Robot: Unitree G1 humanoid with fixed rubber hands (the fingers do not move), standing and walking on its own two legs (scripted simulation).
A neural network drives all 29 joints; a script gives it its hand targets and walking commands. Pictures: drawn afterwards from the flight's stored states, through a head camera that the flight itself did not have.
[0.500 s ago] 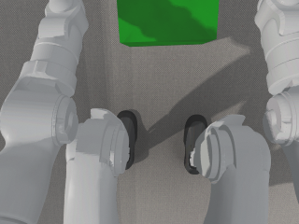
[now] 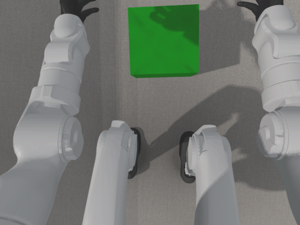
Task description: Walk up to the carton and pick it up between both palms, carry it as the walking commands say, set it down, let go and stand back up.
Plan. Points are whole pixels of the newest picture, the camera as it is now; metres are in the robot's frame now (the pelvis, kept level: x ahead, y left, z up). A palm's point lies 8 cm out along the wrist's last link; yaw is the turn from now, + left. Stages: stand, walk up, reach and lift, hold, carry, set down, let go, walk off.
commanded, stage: set down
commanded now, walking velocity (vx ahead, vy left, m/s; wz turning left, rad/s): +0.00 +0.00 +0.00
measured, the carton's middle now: (163, 46) +0.55 +0.00 -0.37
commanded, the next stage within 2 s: let go in 0.84 s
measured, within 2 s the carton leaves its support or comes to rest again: neither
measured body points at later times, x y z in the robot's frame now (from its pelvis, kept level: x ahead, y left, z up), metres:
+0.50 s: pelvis +0.02 +0.00 +0.14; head +0.33 -0.01 +0.46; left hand +0.55 +0.20 +0.04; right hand +0.57 -0.20 +0.04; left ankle +0.10 +0.12 -0.41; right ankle +0.10 -0.12 -0.41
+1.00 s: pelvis +0.05 +0.00 +0.24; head +0.35 -0.01 +0.57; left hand +0.54 +0.19 +0.11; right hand +0.55 -0.21 +0.11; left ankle +0.10 +0.12 -0.41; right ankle +0.10 -0.12 -0.41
